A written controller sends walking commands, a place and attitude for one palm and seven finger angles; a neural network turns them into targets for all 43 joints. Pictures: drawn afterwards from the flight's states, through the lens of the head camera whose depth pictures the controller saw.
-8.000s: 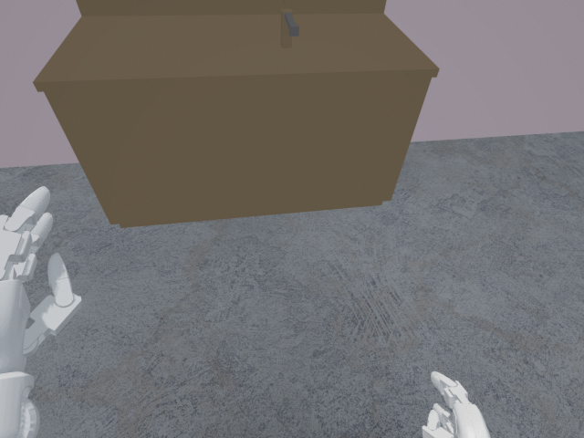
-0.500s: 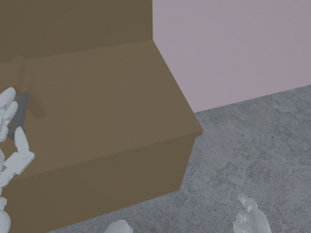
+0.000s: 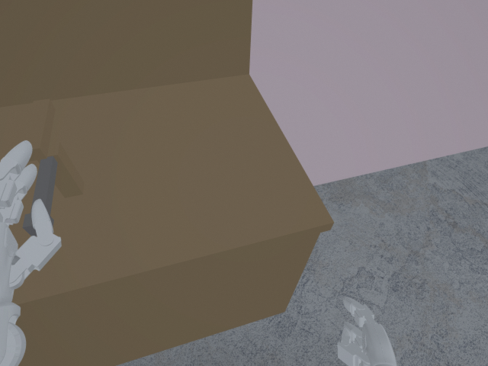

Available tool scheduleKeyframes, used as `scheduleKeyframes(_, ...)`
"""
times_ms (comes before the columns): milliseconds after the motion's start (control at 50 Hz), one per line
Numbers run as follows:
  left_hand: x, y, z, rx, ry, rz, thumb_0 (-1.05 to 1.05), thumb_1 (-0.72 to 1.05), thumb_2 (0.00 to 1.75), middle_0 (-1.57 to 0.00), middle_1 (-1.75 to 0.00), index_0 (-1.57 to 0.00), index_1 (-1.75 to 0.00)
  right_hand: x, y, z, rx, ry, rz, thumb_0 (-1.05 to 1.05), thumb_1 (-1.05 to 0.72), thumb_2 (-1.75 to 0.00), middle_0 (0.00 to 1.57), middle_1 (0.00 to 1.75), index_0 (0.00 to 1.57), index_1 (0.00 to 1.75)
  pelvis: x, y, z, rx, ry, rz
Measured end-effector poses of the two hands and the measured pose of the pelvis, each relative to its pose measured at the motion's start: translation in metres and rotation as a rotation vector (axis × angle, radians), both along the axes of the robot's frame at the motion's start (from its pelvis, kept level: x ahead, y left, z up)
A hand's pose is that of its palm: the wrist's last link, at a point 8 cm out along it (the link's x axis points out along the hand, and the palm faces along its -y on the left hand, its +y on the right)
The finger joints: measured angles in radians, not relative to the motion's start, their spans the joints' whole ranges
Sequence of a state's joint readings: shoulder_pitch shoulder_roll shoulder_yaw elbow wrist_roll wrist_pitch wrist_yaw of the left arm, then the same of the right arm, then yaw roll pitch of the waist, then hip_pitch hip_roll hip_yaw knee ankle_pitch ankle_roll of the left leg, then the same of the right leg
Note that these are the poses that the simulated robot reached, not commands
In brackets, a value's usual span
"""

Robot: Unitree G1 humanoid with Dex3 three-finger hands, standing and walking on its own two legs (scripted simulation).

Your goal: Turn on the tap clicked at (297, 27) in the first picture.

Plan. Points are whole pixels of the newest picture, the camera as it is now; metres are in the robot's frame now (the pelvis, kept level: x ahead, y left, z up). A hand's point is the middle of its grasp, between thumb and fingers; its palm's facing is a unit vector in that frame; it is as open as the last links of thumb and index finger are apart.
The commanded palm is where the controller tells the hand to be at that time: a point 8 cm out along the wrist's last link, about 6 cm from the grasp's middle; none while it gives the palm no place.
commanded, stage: come to a stop and stand still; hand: left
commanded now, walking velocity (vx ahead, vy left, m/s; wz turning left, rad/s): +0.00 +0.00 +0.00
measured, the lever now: (38, 223) +0.28 +0.35 +0.08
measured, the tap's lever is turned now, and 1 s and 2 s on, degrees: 0 0 0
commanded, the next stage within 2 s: look again from close up in 0.78 s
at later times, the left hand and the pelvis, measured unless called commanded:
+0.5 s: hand (53, 242) +0.22 +0.26 +0.15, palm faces +0.26 -0.89 -0.38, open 7.4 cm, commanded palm +0.16 +0.31 +0.18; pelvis -0.01 +0.03 +0.00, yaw -2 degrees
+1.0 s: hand (26, 235) +0.22 +0.29 +0.16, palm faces +0.37 -0.86 -0.36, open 7.4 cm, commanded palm +0.16 +0.32 +0.18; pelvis -0.01 +0.04 +0.00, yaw -1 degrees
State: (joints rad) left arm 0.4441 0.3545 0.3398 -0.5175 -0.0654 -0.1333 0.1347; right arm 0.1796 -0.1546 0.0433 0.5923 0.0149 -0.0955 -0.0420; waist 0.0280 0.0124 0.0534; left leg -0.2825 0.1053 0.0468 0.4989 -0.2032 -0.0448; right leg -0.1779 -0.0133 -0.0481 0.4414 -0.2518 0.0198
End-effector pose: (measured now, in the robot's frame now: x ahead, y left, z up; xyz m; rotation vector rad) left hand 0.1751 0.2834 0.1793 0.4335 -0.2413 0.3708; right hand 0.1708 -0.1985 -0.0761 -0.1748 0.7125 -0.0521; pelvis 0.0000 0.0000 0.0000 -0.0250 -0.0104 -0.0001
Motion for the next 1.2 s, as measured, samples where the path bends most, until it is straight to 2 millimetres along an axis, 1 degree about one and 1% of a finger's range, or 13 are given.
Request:
scheduleKeyframes(140, -0.002, 0.001, -0.007, -0.026, 0.039, 0.008, 0.01, 0.89, 0.90, -0.21, -0.30, -0.21, -0.30, -0.003, -0.034, 0.008, -0.079, -0.007, -0.068, 0.01, -0.90, -0.90, 0.20, 0.30, 0.20, 0.30, 0.000, 0.001, 0.001, 0.001, -0.007, 0.001)
scheduleKeyframes(220, 0.000, 0.003, -0.006, -0.027, 0.029, 0.007, 0.01, 0.89, 0.90, -0.21, -0.30, -0.21, -0.30, -0.005, -0.041, 0.012, -0.101, -0.009, -0.090, 0.01, -0.90, -0.90, 0.20, 0.30, 0.20, 0.30, 0.000, 0.003, 0.002, 0.003, -0.010, 0.000)
scheduleKeyframes(240, 0.003, 0.009, 0.000, 0.037, 0.020, 0.000, 0.01, 0.89, 0.90, -0.21, -0.30, -0.21, -0.30, -0.006, -0.041, 0.012, -0.120, -0.009, -0.074, 0.01, -0.90, -0.90, 0.20, 0.30, 0.20, 0.30, -0.001, 0.003, 0.001, -0.001, -0.009, 0.000)
scheduleKeyframes(280, 0.014, 0.030, 0.013, 0.128, -0.051, 0.007, 0.01, 0.89, 0.90, -0.21, -0.30, -0.21, -0.30, -0.010, -0.039, 0.011, -0.138, 0.008, -0.042, 0.01, -0.90, -0.90, 0.20, 0.30, 0.20, 0.30, -0.005, 0.004, 0.001, 0.000, -0.002, -0.009)
scheduleKeyframes(320, 0.021, 0.044, 0.016, 0.112, -0.095, 0.029, 0.01, 0.89, 0.90, -0.21, -0.30, -0.21, -0.30, -0.013, -0.035, 0.012, -0.126, 0.006, -0.036, 0.01, -0.90, -0.90, 0.20, 0.30, 0.20, 0.30, -0.008, 0.008, 0.001, 0.004, -0.004, -0.019)
scheduleKeyframes(360, 0.023, 0.043, 0.012, 0.072, -0.099, 0.014, 0.01, 0.89, 0.90, -0.21, -0.30, -0.21, -0.30, -0.017, -0.029, 0.015, -0.104, -0.018, -0.044, 0.01, -0.90, -0.90, 0.20, 0.30, 0.20, 0.30, -0.009, 0.014, 0.000, 0.010, -0.008, -0.031)
scheduleKeyframes(440, 0.018, 0.022, -0.007, 0.023, -0.036, -0.106, 0.01, 0.90, 0.90, -0.20, -0.30, -0.20, -0.30, -0.024, -0.015, 0.017, -0.077, -0.048, -0.068, 0.01, -0.90, -0.90, 0.20, 0.30, 0.20, 0.30, -0.009, 0.027, -0.001, 0.014, -0.009, -0.042)
scheduleKeyframes(480, 0.014, 0.018, -0.015, 0.017, -0.005, -0.147, 0.01, 0.90, 0.90, -0.20, -0.30, -0.20, -0.30, -0.027, -0.006, 0.017, -0.072, -0.043, -0.075, 0.01, -0.90, -0.90, 0.20, 0.30, 0.20, 0.30, -0.008, 0.031, -0.001, 0.015, -0.010, -0.039)
scheduleKeyframes(540, 0.009, 0.028, -0.017, 0.035, 0.001, -0.143, 0.01, 0.89, 0.90, -0.21, -0.30, -0.21, -0.30, -0.030, 0.007, 0.014, -0.069, -0.020, -0.064, 0.01, -0.90, -0.90, 0.20, 0.30, 0.20, 0.30, -0.008, 0.034, -0.001, 0.013, -0.012, -0.032)
scheduleKeyframes(640, 0.004, 0.052, -0.006, 0.045, -0.078, -0.048, 0.01, 0.89, 0.90, -0.21, -0.30, -0.21, -0.30, -0.027, 0.024, 0.009, -0.059, 0.004, -0.008, 0.01, -0.90, -0.90, 0.20, 0.30, 0.20, 0.30, -0.009, 0.037, -0.001, 0.004, -0.017, -0.021)
scheduleKeyframes(740, 0.003, 0.052, -0.002, 0.003, -0.126, -0.024, 0.01, 0.89, 0.90, -0.21, -0.30, -0.20, -0.30, -0.016, 0.033, 0.011, -0.050, -0.016, 0.028, 0.01, -0.90, -0.90, 0.20, 0.30, 0.20, 0.30, -0.008, 0.041, -0.001, -0.001, -0.018, -0.020)
scheduleKeyframes(940, 0.010, 0.046, -0.011, 0.004, -0.042, -0.059, 0.01, 0.89, 0.90, -0.21, -0.30, -0.21, -0.30, 0.001, 0.029, 0.022, -0.055, -0.067, 0.006, 0.01, -0.90, -0.90, 0.20, 0.30, 0.20, 0.30, -0.006, 0.042, 0.001, -0.003, -0.013, -0.024)
scheduleKeyframes(1200, 0.009, 0.041, -0.009, 0.002, -0.024, -0.038, 0.01, 0.89, 0.90, -0.21, -0.30, -0.21, -0.30, -0.005, 0.010, 0.016, -0.077, -0.015, -0.028, 0.01, -0.90, -0.90, 0.20, 0.30, 0.20, 0.30, -0.002, 0.037, 0.002, -0.003, -0.012, -0.020)
